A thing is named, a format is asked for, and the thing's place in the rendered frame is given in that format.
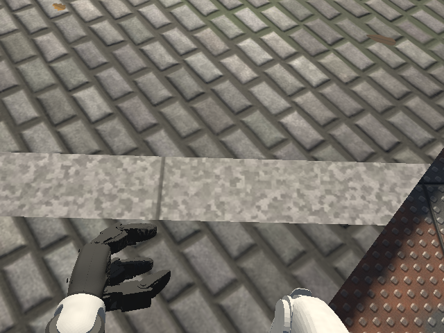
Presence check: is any right robot thigh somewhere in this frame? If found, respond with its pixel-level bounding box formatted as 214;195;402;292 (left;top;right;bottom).
273;295;349;333

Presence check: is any robot left forearm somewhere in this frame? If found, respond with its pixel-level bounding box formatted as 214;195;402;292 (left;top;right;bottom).
45;293;106;333

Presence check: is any robot left hand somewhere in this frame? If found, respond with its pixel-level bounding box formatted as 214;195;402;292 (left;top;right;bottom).
67;222;171;312

